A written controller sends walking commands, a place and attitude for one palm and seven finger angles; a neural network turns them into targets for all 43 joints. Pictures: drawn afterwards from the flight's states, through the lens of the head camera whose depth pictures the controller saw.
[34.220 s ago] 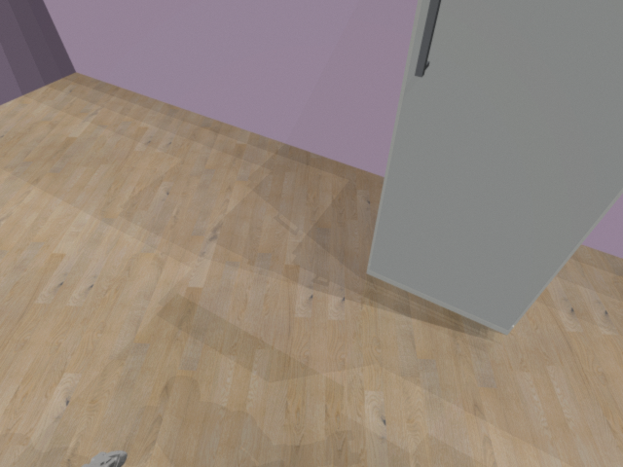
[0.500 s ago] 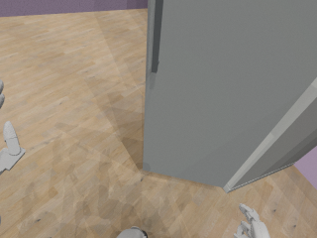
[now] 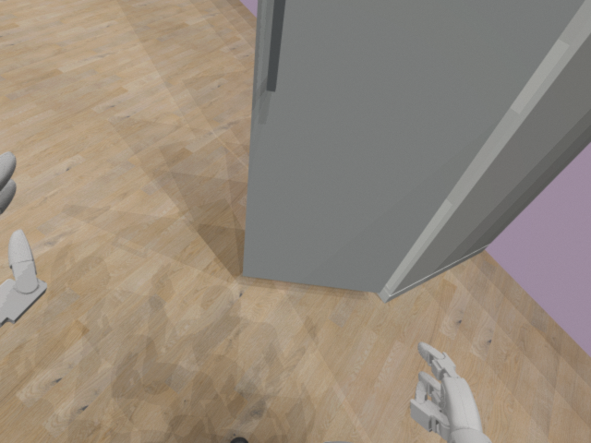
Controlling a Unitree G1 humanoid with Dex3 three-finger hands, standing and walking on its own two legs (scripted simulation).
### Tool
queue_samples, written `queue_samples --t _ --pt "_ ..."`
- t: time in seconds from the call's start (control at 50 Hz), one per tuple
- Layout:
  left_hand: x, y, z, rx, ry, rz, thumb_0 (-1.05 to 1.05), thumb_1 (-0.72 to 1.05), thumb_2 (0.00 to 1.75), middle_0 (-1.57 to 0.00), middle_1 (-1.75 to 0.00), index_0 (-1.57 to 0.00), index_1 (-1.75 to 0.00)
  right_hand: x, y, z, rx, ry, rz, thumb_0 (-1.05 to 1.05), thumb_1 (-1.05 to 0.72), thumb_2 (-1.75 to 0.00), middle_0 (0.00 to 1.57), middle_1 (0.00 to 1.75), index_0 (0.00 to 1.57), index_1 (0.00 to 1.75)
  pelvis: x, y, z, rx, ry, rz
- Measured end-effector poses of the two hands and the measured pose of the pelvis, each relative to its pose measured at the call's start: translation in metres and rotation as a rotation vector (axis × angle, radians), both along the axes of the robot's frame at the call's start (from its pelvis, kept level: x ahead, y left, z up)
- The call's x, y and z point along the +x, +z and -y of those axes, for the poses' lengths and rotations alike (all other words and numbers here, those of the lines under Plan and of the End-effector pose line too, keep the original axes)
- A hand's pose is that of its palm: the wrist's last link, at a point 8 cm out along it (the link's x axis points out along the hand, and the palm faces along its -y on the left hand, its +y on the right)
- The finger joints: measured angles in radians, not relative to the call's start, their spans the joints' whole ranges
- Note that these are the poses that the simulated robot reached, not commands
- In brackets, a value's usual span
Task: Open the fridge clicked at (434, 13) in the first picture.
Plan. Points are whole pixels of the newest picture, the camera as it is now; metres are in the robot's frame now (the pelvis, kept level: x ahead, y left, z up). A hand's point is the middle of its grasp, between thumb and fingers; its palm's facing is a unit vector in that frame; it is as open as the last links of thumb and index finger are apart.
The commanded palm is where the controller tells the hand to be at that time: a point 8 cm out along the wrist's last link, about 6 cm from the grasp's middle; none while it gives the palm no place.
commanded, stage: stop stepping back and stand still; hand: left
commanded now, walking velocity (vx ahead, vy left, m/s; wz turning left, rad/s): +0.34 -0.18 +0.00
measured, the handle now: (280, 4) +0.70 +0.08 +0.24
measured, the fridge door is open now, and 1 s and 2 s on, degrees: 57 57 57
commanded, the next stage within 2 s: let the arm hang, fingers relaxed in 0.56 s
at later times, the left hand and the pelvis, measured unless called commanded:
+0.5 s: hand out of the picture +0.15 +0.29 +0.15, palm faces +0.44 -0.82 -0.38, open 7.4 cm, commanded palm +0.08 +0.33 +0.17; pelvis -0.06 +0.03 -0.02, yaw +1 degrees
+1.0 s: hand out of the picture +0.01 +0.21 -0.18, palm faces +0.16 -0.97 -0.18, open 6.9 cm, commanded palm none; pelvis -0.04 +0.03 -0.02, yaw +6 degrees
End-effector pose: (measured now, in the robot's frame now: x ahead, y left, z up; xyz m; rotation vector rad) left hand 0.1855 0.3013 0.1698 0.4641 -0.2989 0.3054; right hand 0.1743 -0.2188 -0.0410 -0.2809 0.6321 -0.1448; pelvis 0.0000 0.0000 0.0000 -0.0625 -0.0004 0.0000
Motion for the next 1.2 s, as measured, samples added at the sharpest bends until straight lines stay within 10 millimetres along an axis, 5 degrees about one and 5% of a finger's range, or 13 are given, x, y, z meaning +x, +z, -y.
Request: queue_samples --t 0.12,0.24,0.32,0.44,0.54,0.66,0.72,0.8,0.86,0.92,0.96,1.08,1.2 --pt "-0.056 0.029 0.000 0.060 0.004 -0.011 0.01 0.89 0.90 -0.21 -0.30 -0.21 -0.30 -0.055 0.004 0.002 -0.015 -0.030 -0.075 0.01 -0.90 -0.90 0.20 0.30 0.21 0.30 -0.017 0.015 -0.005 -0.017 0.010 -0.021" --pt "-0.099 0.029 -0.020 0.115 0.133 0.020 0.01 0.89 0.90 -0.21 -0.30 -0.21 -0.30 -0.081 -0.033 0.012 -0.028 -0.013 -0.130 0.01 -0.90 -0.90 0.20 0.30 0.21 0.30 -0.052 -0.007 -0.013 0.050 -0.015 -0.034" --pt "-0.100 0.015 -0.036 -0.007 0.191 0.083 0.01 0.89 0.90 -0.21 -0.30 -0.21 -0.30 -0.097 -0.039 0.006 -0.016 -0.048 -0.164 0.02 -0.90 -0.90 0.20 0.30 0.21 0.30 -0.052 -0.007 -0.020 0.065 0.005 -0.015" --pt "-0.080 -0.014 -0.040 -0.080 0.151 0.068 0.01 0.90 0.90 -0.20 -0.30 -0.20 -0.30 -0.096 -0.049 -0.011 -0.017 -0.079 -0.079 0.02 -0.90 -0.90 0.20 0.30 0.21 0.30 -0.054 -0.024 -0.038 0.082 0.024 0.010" --pt "-0.073 0.009 -0.022 0.072 0.053 0.038 0.01 0.89 0.90 -0.21 -0.30 -0.20 -0.30 -0.101 -0.048 -0.032 0.071 -0.039 -0.069 0.02 -0.90 -0.90 0.20 0.30 0.20 0.30 -0.059 -0.019 -0.026 0.082 0.012 0.022" --pt "-0.085 0.031 -0.011 0.190 0.054 0.044 0.01 0.89 0.90 -0.21 -0.30 -0.21 -0.30 -0.097 -0.067 -0.025 0.104 -0.009 -0.152 0.01 -0.90 -0.90 0.20 0.30 0.21 0.30 -0.047 -0.018 -0.023 0.063 0.021 0.010" --pt "-0.070 -0.010 -0.031 0.104 0.142 -0.144 0.00 0.89 0.90 -0.21 -0.30 -0.21 -0.30 -0.092 -0.079 -0.018 0.116 0.026 -0.240 0.01 -0.90 -0.90 0.20 0.30 0.21 0.30 -0.041 -0.014 -0.028 0.066 0.078 -0.013" --pt "-0.063 -0.137 -0.039 -0.189 0.240 -0.601 0.00 0.90 0.90 -0.20 -0.30 -0.20 -0.30 -0.088 -0.096 -0.016 0.101 0.049 -0.340 0.01 -0.90 -0.90 0.20 0.30 0.20 0.30 -0.040 -0.018 -0.035 0.075 0.131 -0.003" --pt "-0.089 -0.235 -0.013 -0.339 0.212 -0.945 0.00 0.91 0.90 -0.19 -0.30 -0.19 -0.30 -0.090 -0.103 -0.017 0.071 0.054 -0.373 0.01 -0.90 -0.90 0.20 0.30 0.20 0.30 -0.040 -0.027 -0.038 0.065 0.129 0.005" --pt "-0.138 -0.301 0.030 -0.464 0.170 -1.264 0.01 0.91 0.90 -0.19 -0.30 -0.19 -0.30 -0.101 -0.102 -0.016 0.049 0.039 -0.428 0.01 -0.90 -0.90 0.20 0.30 0.20 0.30 -0.040 -0.027 -0.036 0.079 0.103 0.008" --pt "-0.169 -0.317 0.047 -0.561 0.213 -1.358 -0.01 0.95 0.90 -0.20 -0.30 -0.20 -0.30 -0.110 -0.099 -0.015 0.036 0.032 -0.478 0.01 -0.90 -0.90 0.20 0.30 0.20 0.30 -0.038 -0.022 -0.032 0.071 0.106 0.003" --pt "-0.226 -0.316 0.033 -0.550 0.320 -1.498 -0.05 1.01 0.90 -0.21 -0.30 -0.20 -0.30 -0.132 -0.098 -0.018 0.045 0.003 -0.605 0.01 -0.90 -0.90 0.20 0.30 0.20 0.30 -0.035 -0.009 -0.028 0.061 0.112 -0.002" --pt "-0.256 -0.308 0.026 -0.527 0.362 -1.610 -0.02 0.96 0.90 -0.20 -0.30 -0.20 -0.30 -0.150 -0.104 -0.031 0.095 -0.050 -0.648 0.01 -0.91 -0.90 0.20 0.30 0.20 0.30 -0.032 -0.002 -0.037 0.053 0.097 0.013"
